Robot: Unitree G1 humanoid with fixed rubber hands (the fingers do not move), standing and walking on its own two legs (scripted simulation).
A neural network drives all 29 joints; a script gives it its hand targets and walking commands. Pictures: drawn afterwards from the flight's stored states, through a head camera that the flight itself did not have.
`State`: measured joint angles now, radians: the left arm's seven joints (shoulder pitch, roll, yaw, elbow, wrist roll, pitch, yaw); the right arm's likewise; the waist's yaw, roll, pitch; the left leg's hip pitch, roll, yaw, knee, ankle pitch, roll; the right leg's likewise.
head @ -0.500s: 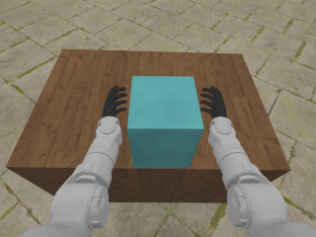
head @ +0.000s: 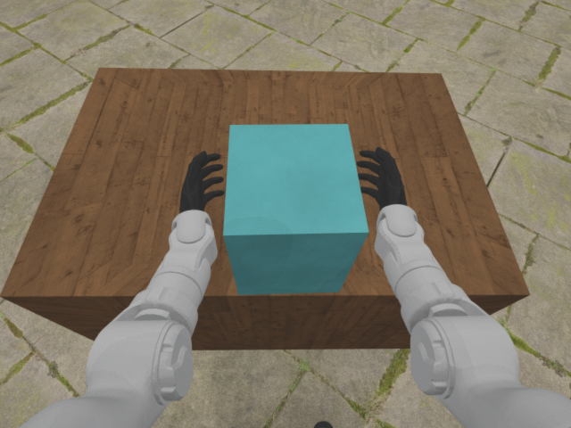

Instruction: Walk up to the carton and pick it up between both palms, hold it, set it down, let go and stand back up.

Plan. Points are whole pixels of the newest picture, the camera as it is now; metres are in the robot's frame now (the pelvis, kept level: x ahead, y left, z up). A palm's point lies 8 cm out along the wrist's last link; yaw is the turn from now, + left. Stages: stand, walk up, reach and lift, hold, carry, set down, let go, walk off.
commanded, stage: set down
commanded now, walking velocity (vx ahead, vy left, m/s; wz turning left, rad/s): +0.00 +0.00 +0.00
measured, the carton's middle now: (289, 215) +0.46 -0.01 -0.08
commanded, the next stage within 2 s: none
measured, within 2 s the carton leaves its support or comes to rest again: neither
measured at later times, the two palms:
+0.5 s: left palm (197, 207) +0.43 +0.13 +0.01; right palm (385, 200) +0.43 -0.16 +0.02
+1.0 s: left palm (200, 213) +0.43 +0.13 -0.01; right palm (381, 203) +0.44 -0.16 +0.00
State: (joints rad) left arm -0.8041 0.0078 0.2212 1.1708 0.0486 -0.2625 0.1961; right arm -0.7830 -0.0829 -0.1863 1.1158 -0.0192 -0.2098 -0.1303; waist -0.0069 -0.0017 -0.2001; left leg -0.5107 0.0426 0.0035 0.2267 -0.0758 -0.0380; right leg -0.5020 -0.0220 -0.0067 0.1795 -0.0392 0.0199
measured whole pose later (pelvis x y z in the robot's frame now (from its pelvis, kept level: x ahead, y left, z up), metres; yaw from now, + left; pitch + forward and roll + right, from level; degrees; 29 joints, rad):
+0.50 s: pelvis -0.01 +0.00 -0.01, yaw +0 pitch +28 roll +0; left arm -0.87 0.04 0.22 1.23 0.01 -0.30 0.19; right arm -0.88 -0.10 -0.20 1.17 -0.03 -0.22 -0.11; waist -0.01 0.01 -0.26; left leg -0.68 0.04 0.00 0.26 -0.06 -0.04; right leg -0.67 -0.02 0.00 0.20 -0.02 0.02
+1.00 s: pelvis -0.01 +0.00 -0.01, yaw +0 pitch +30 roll -1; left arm -0.88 0.01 0.39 1.23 0.15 -0.38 0.16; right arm -0.89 -0.06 -0.34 1.14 -0.17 -0.25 -0.08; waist -0.02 0.03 -0.23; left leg -0.72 0.04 -0.01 0.25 -0.05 -0.04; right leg -0.70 -0.02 -0.01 0.18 0.00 0.02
